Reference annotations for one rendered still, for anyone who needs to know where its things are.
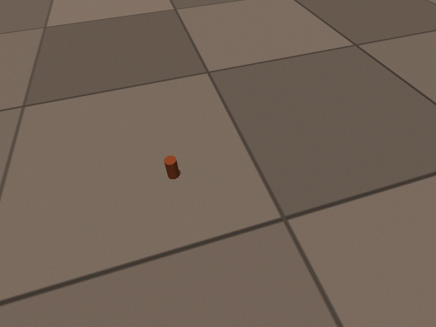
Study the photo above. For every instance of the can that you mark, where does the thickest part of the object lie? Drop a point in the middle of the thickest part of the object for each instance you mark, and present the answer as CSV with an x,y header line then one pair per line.
x,y
171,167

